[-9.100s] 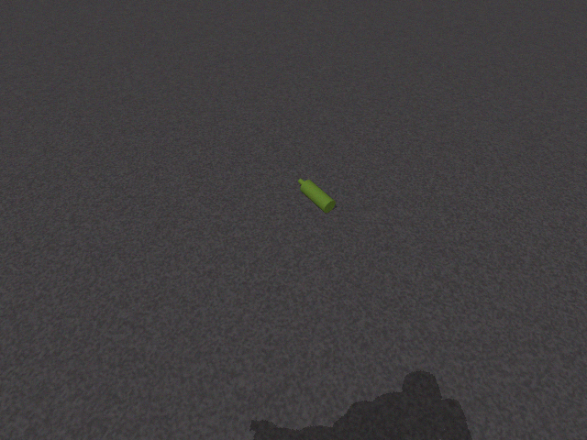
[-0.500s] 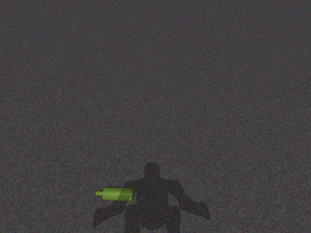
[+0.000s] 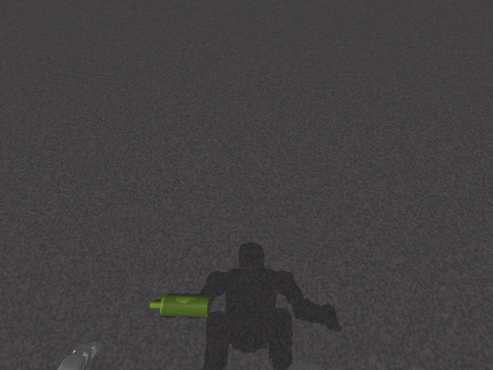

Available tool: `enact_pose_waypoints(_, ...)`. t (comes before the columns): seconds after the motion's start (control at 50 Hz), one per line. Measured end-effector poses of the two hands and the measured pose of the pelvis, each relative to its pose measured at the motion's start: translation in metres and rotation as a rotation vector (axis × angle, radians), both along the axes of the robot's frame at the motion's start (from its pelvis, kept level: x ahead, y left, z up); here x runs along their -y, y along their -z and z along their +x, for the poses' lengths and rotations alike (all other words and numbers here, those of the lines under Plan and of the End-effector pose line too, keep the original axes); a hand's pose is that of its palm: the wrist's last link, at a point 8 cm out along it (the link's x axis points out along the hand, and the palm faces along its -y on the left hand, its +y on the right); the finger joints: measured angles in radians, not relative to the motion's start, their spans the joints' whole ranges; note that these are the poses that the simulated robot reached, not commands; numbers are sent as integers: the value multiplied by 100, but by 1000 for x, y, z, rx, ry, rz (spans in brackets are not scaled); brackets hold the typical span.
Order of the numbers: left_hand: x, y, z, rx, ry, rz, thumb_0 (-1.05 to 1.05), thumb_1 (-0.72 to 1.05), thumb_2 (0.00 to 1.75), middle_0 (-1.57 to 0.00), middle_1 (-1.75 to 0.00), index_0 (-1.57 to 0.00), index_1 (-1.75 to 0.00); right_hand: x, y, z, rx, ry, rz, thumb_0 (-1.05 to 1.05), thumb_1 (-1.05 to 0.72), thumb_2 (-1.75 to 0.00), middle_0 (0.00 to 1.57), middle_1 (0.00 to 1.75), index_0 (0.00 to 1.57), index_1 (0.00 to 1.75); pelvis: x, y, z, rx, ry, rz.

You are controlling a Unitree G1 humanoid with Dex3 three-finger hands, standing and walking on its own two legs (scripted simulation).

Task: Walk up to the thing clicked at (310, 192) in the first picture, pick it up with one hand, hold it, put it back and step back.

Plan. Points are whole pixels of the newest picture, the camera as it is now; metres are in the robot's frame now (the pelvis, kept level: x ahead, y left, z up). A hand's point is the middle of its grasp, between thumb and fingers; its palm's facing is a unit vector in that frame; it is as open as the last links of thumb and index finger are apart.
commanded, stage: walk up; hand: left
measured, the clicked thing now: (179, 305) +0.41 +0.26 -0.73
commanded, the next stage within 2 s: none
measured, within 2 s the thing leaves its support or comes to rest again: neither
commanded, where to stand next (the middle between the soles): +0.02 +0.02 m, yaw -2 degrees
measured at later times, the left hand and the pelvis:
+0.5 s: hand out of the picture +0.08 +0.27 -0.14, palm faces +0.00 -0.93 -0.36, open 7.4 cm; pelvis -0.01 +0.01 +0.01, yaw +0 degrees
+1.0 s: hand out of the picture +0.08 +0.26 -0.14, palm faces -0.02 -0.94 -0.34, open 7.4 cm; pelvis -0.01 +0.01 +0.01, yaw +0 degrees
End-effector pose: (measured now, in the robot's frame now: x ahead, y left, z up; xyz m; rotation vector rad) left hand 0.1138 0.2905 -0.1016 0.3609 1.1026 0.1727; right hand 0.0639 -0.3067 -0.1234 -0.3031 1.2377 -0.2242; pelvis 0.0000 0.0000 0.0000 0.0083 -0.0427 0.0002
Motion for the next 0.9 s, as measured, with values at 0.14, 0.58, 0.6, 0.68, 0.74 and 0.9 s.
enact_pose_waypoints(0.14, -10, 11, 3, 0, -29, -37, 0, 90, 90, -21, -30, -20, -30, -13, -6, -17, -53, -8, -18, 1, -90, -90, 21, 30, 20, 29, -10, 0, -4, -3, -3, 10)
enact_pose_waypoints(0.58, -25, 3, -53, -108, -92, -5, 0, 90, 90, -21, -30, -20, -30, -23, -14, 29, 59, -50, 26, 1, -90, -90, 21, 30, 20, 30, -10, -8, -8, -3, -2, 2)
enact_pose_waypoints(0.6, -25, 3, -55, -111, -94, -5, 0, 90, 90, -21, -30, -20, -30, -23, -14, 30, 61, -52, 29, 1, -90, -90, 21, 30, 20, 30, -10, -9, -8, -4, -1, 2)
enact_pose_waypoints(0.68, -22, 2, -60, -123, -96, -4, 0, 90, 90, -21, -30, -20, -30, -22, -13, 29, 54, -54, 35, 1, -90, -90, 21, 30, 20, 30, -8, -9, -9, -9, 0, 2)
enact_pose_waypoints(0.74, -20, 3, -61, -126, -95, -7, 0, 90, 90, -21, -30, -20, -30, -20, -12, 24, 39, -50, 33, 1, -90, -90, 21, 30, 20, 30, -7, -10, -10, -12, 1, 3)
enact_pose_waypoints(0.9, -17, 5, -53, -117, -78, -18, 0, 90, 90, -21, -30, -20, -30, -15, -12, 3, -5, -20, 19, 1, -90, -90, 21, 30, 20, 29, -8, -10, -10, -14, 5, 2)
